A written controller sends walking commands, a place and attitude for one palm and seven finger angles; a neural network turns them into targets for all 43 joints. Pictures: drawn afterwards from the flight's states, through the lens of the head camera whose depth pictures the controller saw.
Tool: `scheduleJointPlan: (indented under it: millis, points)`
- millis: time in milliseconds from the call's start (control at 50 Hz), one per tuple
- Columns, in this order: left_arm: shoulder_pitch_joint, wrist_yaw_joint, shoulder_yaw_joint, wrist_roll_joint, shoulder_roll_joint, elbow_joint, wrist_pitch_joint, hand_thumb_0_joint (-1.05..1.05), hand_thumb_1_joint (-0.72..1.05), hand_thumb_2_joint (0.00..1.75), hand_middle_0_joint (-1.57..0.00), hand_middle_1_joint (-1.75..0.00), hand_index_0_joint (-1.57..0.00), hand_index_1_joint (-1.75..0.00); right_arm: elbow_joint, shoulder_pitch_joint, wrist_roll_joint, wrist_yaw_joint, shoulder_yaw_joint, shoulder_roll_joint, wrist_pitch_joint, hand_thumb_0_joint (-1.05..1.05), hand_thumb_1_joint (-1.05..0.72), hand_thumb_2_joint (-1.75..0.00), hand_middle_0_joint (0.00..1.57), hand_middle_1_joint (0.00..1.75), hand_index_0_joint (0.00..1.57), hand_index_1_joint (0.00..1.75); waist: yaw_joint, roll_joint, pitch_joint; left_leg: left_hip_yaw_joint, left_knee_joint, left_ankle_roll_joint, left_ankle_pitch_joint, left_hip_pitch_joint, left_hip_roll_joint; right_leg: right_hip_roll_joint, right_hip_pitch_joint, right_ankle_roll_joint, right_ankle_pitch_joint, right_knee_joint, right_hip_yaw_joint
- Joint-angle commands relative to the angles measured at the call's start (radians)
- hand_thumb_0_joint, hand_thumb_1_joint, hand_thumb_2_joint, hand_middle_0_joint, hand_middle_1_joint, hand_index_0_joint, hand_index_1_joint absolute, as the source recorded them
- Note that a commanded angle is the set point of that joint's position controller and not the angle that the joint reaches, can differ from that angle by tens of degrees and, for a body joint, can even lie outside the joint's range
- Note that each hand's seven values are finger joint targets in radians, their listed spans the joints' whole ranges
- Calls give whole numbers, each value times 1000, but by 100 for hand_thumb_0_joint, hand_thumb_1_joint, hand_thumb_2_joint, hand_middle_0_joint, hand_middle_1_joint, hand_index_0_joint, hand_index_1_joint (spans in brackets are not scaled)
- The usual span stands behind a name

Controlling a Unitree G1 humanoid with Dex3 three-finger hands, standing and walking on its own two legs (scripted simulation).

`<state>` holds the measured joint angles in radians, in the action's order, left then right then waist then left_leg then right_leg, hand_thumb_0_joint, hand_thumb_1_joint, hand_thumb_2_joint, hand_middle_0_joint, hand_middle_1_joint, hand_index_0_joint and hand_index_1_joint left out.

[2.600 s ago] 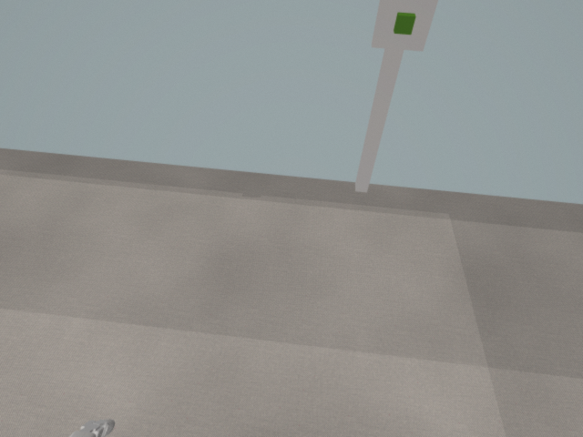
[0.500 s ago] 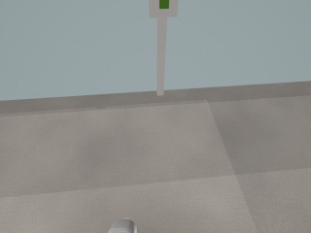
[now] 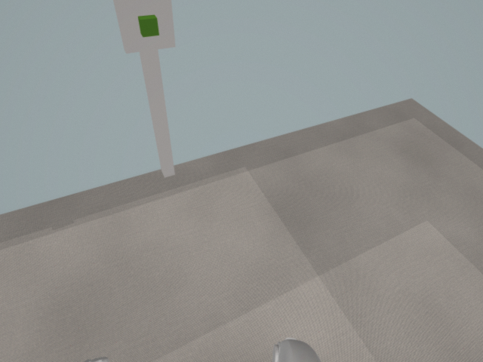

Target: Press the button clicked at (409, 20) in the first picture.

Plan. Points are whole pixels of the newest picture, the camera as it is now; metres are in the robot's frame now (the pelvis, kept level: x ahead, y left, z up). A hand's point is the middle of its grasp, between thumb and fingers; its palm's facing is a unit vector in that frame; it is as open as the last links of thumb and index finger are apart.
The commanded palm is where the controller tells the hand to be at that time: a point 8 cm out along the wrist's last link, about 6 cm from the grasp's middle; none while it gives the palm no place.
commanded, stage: walk to a spot facing it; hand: left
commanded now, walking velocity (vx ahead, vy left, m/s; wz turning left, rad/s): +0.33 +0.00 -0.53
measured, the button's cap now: (148, 25) +1.09 +0.38 +0.04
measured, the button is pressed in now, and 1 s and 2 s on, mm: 0 0 0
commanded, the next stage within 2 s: turn to face it in 0.96 s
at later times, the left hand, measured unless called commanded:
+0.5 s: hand (197, 267) +0.34 +0.11 -0.17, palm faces -0.21 -0.95 -0.24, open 7.1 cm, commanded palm none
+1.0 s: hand (205, 213) +0.50 +0.11 -0.18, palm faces -0.31 -0.94 -0.14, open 7.4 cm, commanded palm none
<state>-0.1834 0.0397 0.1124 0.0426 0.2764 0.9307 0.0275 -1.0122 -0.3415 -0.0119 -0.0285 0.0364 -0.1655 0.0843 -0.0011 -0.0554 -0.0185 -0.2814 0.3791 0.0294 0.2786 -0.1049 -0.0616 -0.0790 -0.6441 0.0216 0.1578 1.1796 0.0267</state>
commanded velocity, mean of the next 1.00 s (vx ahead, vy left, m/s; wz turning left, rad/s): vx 0.28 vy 0.00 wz -0.41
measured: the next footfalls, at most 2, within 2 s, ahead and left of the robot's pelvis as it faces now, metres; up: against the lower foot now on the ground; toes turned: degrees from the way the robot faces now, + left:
right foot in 0.28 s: +0.25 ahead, -0.13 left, +0.00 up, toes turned -16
left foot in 0.76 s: +0.50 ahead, +0.03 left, +0.00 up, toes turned -9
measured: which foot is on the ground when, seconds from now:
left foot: down 0.00-0.28, up 0.30-0.74, down 0.76-1.00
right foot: up 0.00-0.26, down 0.28-0.78, up 0.80-1.00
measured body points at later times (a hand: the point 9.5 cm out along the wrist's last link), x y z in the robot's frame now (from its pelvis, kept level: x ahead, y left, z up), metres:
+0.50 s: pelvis +0.21 -0.06 -0.01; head +0.25 -0.07 +0.44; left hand +0.35 +0.16 -0.15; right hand +0.18 -0.29 -0.16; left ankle +0.26 +0.10 -0.66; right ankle +0.21 -0.12 -0.74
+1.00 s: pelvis +0.42 -0.05 +0.00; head +0.45 -0.04 +0.44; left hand +0.52 +0.16 -0.17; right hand +0.40 -0.30 -0.14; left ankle +0.46 +0.03 -0.74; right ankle +0.38 -0.18 -0.65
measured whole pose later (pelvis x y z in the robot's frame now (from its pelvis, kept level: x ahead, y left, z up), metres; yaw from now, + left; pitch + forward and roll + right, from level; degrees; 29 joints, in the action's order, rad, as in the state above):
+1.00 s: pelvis +0.42 -0.05 +0.00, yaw -24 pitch -1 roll -1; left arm -0.30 0.03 0.09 0.03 0.18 1.02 0.02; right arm -0.98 -0.21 -0.01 -0.03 0.05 -0.16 0.07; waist 0.04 -0.05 -0.05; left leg -0.25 0.46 0.03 0.26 -0.19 -0.09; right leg -0.09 -0.56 0.02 0.29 1.17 0.05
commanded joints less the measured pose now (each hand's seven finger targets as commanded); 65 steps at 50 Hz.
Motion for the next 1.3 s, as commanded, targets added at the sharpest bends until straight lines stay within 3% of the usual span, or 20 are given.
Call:
scheduleJointPlan:
  millis: [0, 140, 220, 240, 260, 280, 340, 400, 620, 700, 720, 760, 820, 880, 1020, 1140, 1160, 1200, 1240, 1280]
  points:
    - [76, 19, -30, 0, -53, -82, -6, 0, 90, 90, -20, -30, -20, -30, 5, -109, -7, -3, 21, -123, 22, 0, -90, -90, 20, 30, 20, 30, -15, 148, -83, 132, -181, 56, -343, 112, -273, -32, -158, 9, -50, -124, 19]
    - [254, 18, -50, -9, -63, -125, -25, 0, 90, 90, -20, -30, -20, -30, -46, -198, -20, -1, 21, -142, 2, 0, -90, -90, 20, 30, 20, 30, -67, 188, -114, 17, -106, 63, -627, 190, -288, 32, -3, -58, 25, -468, 122]
    - [-48, 1, -26, -4, 14, -31, -53, 0, 90, 90, -20, -30, -20, -30, -29, -154, -8, 6, 30, -195, -7, 0, -90, -90, 20, 30, 20, 30, 78, 183, 93, -62, 349, 3, -937, 118, -257, 138, 486, -127, 37, -633, 187]
    - [-191, -9, -4, -2, 109, 10, -64, 0, 90, 90, -20, -30, -20, -30, -13, -151, 7, 20, 25, -169, -9, 0, -90, -90, 20, 30, 20, 30, 143, 77, 206, -56, 616, -35, -615, -151, -226, -11, 824, -183, -20, -653, 18]
    - [-294, -25, 21, -17, 218, 31, -72, 0, 90, 90, -20, -30, -20, -30, 29, -164, 18, 16, 14, -91, -3, 0, -90, -90, 20, 30, 20, 30, 142, -104, 331, 9, 987, -96, 284, -507, -44, -343, 1075, -331, -223, -712, -522]
    - [-286, -37, 26, -39, 233, 31, -62, 0, 90, 90, -20, -30, -20, -30, 60, -49, 16, 7, 20, -128, -4, 0, -90, -90, 20, 30, 20, 30, 157, -47, 297, 180, 1085, -67, 291, -566, -52, -369, 971, -360, -265, -811, -570]
    - [-80, -46, -18, -35, 91, -3, -75, 0, 90, 90, -20, -30, -20, -30, 41, -8, -10, 12, 26, -99, -30, 0, -90, -90, 20, 30, 20, 30, 24, 83, 24, 258, 968, -68, 65, -504, -142, -235, 521, -249, -143, -900, -302]
    - [-45, -48, -25, -21, 47, 13, -99, 0, 90, 90, -20, -30, -20, -30, 3, -111, -20, 17, 23, -54, -54, 0, -90, -90, 20, 30, 20, 30, -51, 24, 46, 237, 822, -84, 20, -421, -131, -146, 407, -220, -192, -916, -162]
    - [-210, -49, -40, -21, 48, 79, -108, 0, 90, 90, -20, -30, -20, -30, 125, 263, -15, 56, 18, -60, -34, 0, -90, -90, 20, 30, 20, 30, 44, -50, -54, 192, 348, -73, -77, -433, -57, -128, 514, -206, -210, -912, -212]
    - [-208, -52, -35, -26, 65, 90, -102, 0, 90, 90, -20, -30, -20, -30, 106, 196, -14, 40, 23, -101, -18, 0, -90, -90, 20, 30, 20, 30, -13, -25, -18, 145, 139, -46, -77, -191, 8, -96, 536, -169, -457, -736, -188]
    - [-196, -50, -34, -31, 57, 83, -100, 0, 90, 90, -20, -30, -20, -30, 63, 67, -18, 27, 33, -140, -13, 0, -90, -90, 20, 30, 20, 30, -70, 18, 49, 173, 79, -23, -146, 55, -12, -51, 417, -133, -456, -558, -154]
    - [-209, -34, -42, -39, -5, 42, -106, 0, 90, 90, -20, -30, -20, -30, 15, -156, -24, 16, 66, -313, -16, 0, -90, -90, 20, 30, 20, 30, -119, 342, 209, 658, -40, 160, -288, 376, -472, 119, 48, -57, 413, 1, 4]
    - [-104, -19, -25, -18, -3, 34, -75, 0, 90, 90, -20, -30, -20, -30, 62, 30, -13, 7, 30, -169, -14, 0, -90, -90, 20, 30, 20, 30, -57, 175, -34, 487, -148, 109, -8, 9, -388, -8, -10, -41, 263, 133, -49]
    - [-186, -9, -20, -12, -56, 54, -31, 0, 90, 90, -20, -30, -20, -30, 66, 96, -8, 1, 20, -116, -5, 0, -90, -90, 20, 30, 20, 30, 19, 193, -50, 241, -154, 54, -151, -139, -298, -27, 88, -12, 146, 77, -10]
    - [-59, -5, -12, -14, -82, -19, 5, 0, 90, 90, -20, -30, -20, -30, 49, 52, -10, -2, 42, -142, -20, 0, -90, -90, 20, 30, 20, 30, 1, 201, -49, 53, -94, 77, -421, -68, -295, -44, 69, 31, 65, -211, 58]
    - [-76, -34, -44, -9, -78, 12, -39, 0, 90, 90, -20, -30, -20, -30, -4, 1, -17, 5, 36, -145, -44, 0, -90, -90, 20, 30, 20, 30, 3, 192, 41, 88, 112, 45, -517, -37, -237, 42, 382, -2, -33, -636, 123]
    - [-137, -42, -44, -8, -38, 42, -55, 0, 90, 90, -20, -30, -20, -30, -16, -15, -11, 10, 29, -125, -42, 0, -90, -90, 20, 30, 20, 30, 37, 129, 87, 83, 192, 4, -453, -64, -196, 11, 514, -3, -162, -734, 97]
    - [-228, -59, -31, -16, 112, 94, -79, 0, 90, 90, -20, -30, -20, -30, -5, -51, 7, 15, 2, -26, -50, 0, -90, -90, 20, 30, 20, 30, 53, -144, 208, 112, 480, -74, 294, -321, -53, -356, 789, -147, -797, -717, -169]
    - [-155, -68, -25, -23, 121, 70, -71, 0, 90, 90, -20, -30, -20, -30, 14, -13, 8, 1, 10, -65, -83, 0, -90, -90, 20, 30, 20, 30, 60, -247, 220, 240, 663, -75, 391, -364, -43, -377, 712, -220, -774, -760, -188]
    - [-42, -81, -35, -21, 76, 41, -52, 0, 90, 90, -20, -30, -20, -30, -3, 13, 7, 8, 19, -77, -92, 0, -90, -90, 20, 30, 20, 30, 32, -98, 121, 255, 735, -78, 290, -390, -54, -337, 619, -197, -615, -766, -70]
